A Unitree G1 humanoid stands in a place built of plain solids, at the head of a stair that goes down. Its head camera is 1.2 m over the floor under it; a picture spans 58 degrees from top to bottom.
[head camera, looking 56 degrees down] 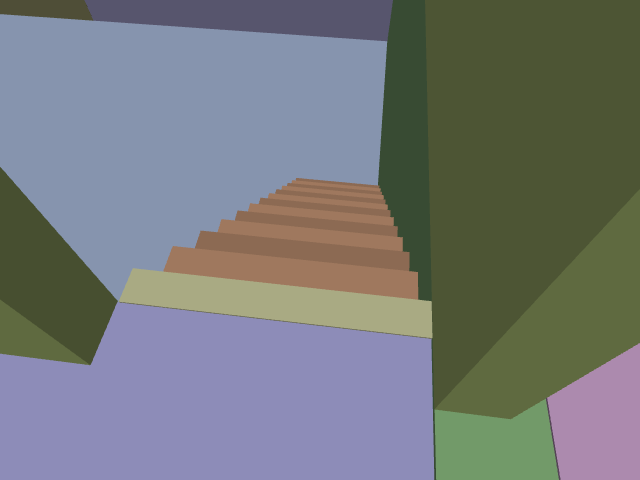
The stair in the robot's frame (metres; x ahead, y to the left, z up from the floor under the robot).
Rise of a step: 0.21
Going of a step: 0.22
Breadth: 0.95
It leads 7 degrees to the right of straight ahead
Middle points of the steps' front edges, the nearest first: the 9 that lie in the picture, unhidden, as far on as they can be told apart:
0.64 0.13 0.00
0.86 0.10 -0.21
1.09 0.07 -0.41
1.31 0.05 -0.62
1.53 0.02 -0.83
1.75 -0.01 -1.04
1.97 -0.03 -1.25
2.19 -0.06 -1.46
2.41 -0.09 -1.67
